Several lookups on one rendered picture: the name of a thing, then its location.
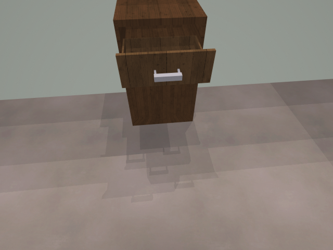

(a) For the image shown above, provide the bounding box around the drawer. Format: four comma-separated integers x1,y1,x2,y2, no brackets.
116,35,216,88

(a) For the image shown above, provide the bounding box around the handle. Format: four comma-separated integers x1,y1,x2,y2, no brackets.
154,69,183,82

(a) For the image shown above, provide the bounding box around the cabinet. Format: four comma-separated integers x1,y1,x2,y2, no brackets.
113,0,207,126

